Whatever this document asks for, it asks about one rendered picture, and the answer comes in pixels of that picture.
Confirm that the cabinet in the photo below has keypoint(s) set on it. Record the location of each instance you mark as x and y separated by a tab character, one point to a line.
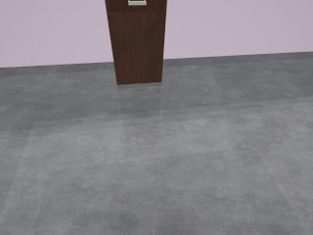
137	40

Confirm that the drawer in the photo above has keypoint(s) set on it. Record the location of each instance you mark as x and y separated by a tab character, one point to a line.
122	6

